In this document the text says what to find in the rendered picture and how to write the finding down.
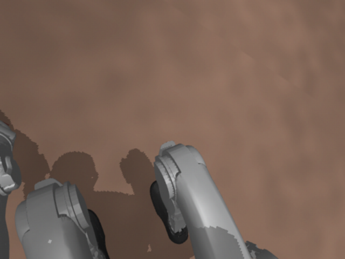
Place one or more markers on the right robot hand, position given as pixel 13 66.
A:
pixel 257 253

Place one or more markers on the right robot foot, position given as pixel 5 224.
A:
pixel 178 237

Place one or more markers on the left robot arm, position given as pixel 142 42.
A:
pixel 10 179

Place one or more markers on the left robot foot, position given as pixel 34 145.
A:
pixel 99 233

